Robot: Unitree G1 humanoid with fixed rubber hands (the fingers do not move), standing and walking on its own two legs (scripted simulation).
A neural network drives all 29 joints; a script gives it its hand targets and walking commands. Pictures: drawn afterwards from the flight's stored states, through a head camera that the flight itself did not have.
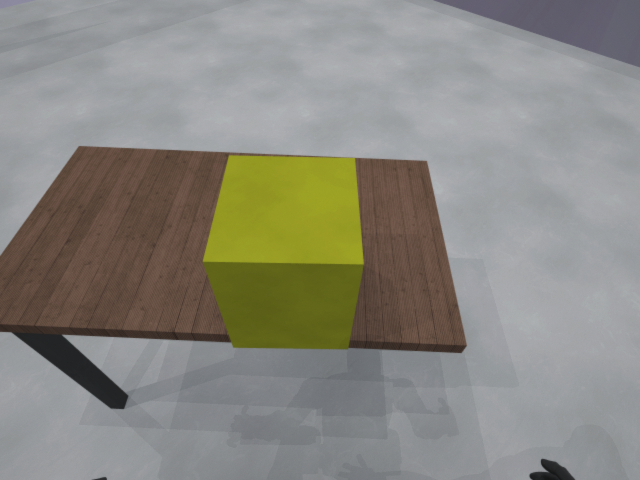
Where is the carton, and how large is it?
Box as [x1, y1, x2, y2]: [203, 155, 363, 348]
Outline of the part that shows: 229,155 203,258 203,263 233,347 347,348 363,265 354,158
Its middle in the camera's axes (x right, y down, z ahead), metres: -0.05 +0.02 +0.64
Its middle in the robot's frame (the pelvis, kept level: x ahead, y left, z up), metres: +0.46 +0.06 -0.04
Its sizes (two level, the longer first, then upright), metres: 0.210 0.200 0.250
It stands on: a table, 0.61 m high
